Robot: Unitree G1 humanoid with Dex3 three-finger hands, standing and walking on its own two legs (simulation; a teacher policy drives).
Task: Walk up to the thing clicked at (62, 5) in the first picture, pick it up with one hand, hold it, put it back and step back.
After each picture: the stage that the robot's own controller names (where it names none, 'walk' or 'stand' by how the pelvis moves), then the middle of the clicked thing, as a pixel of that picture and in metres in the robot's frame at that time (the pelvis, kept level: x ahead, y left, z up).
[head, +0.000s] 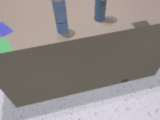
stand; (60, 13) +0.80 +0.17 +0.00
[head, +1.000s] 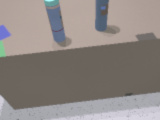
walk; (55, 20) +0.73 +0.21 +0.02
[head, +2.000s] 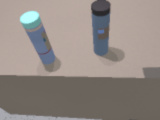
stand; (40, 41) +0.52 +0.25 +0.02
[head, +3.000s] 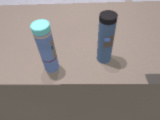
stand; (46, 49) +0.51 +0.19 +0.02
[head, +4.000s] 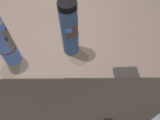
walk; (2, 40) +0.49 +0.35 +0.04
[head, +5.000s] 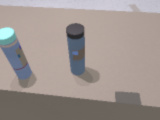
stand; (15, 56) +0.48 +0.33 +0.00
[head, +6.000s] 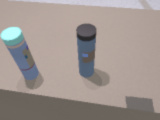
stand; (22, 56) +0.46 +0.30 +0.01
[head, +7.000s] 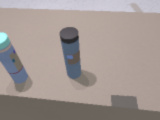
stand; (10, 60) +0.47 +0.35 +0.00
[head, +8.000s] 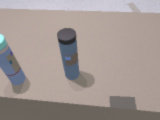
stand; (8, 62) +0.46 +0.36 +0.00
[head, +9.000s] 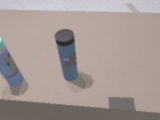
stand; (5, 64) +0.45 +0.36 +0.00
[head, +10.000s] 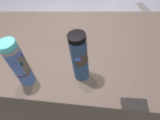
rise first; (18, 64) +0.44 +0.34 +0.00
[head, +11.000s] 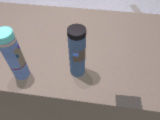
go down; (13, 56) +0.47 +0.33 +0.01
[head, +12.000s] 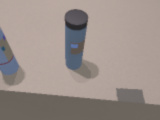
go down; out of the picture +0.44 +0.32 +0.04
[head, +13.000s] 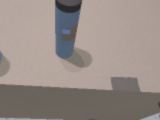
close in; out of the picture +0.45 +0.33 +0.07
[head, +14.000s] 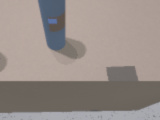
close; out of the picture +0.47 +0.33 +0.09
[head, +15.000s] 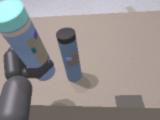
lift; (30, 48) +0.33 +0.16 +0.22
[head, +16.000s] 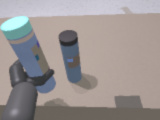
hold; (33, 59) +0.35 +0.18 +0.15
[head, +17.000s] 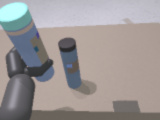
hold; (31, 49) +0.34 +0.16 +0.23
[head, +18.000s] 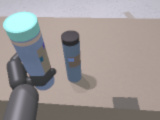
hold; (35, 58) +0.32 +0.17 +0.19
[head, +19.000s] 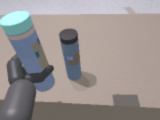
hold; (32, 56) +0.34 +0.18 +0.17
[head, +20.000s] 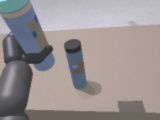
lower; (30, 35) +0.33 +0.16 +0.28
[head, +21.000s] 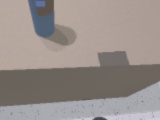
lower; out of the picture +0.51 +0.32 +0.10
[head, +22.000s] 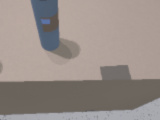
lower; out of the picture +0.45 +0.32 +0.08
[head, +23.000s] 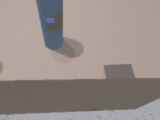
lower; out of the picture +0.45 +0.33 +0.09
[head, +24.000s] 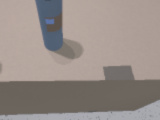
lower; out of the picture +0.45 +0.33 +0.09
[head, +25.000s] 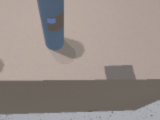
open; out of the picture +0.45 +0.33 +0.09
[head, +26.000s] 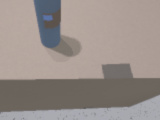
sink last; out of the picture +0.45 +0.33 +0.09
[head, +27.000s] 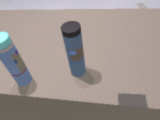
sink last; (13, 62) +0.44 +0.34 +0.05
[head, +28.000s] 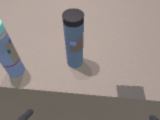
stand; (5, 51) +0.44 +0.32 +0.05
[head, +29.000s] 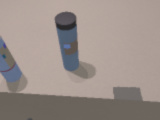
stand; (1, 56) +0.44 +0.33 +0.05
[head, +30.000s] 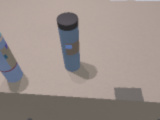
stand; (2, 56) +0.44 +0.33 +0.05
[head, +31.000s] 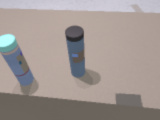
stand; (17, 62) +0.46 +0.32 +0.00
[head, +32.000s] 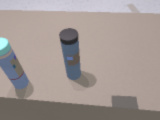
stand; (11, 66) +0.44 +0.34 +0.00
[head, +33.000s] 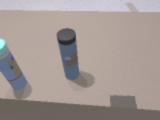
stand; (8, 67) +0.43 +0.35 +0.00
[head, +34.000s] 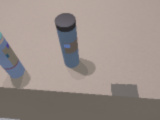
walk; (4, 55) +0.44 +0.34 +0.00
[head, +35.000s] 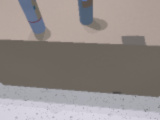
walk; (31, 9) +0.68 +0.28 +0.02
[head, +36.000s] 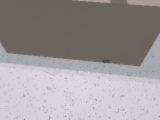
walk; out of the picture +1.05 +0.26 +0.02
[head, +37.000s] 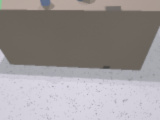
stand; out of the picture +1.07 +0.32 +0.02
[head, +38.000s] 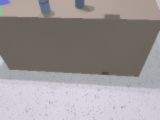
stand; out of the picture +1.04 +0.32 +0.00
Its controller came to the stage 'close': yes
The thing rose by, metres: 0.27
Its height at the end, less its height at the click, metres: +0.00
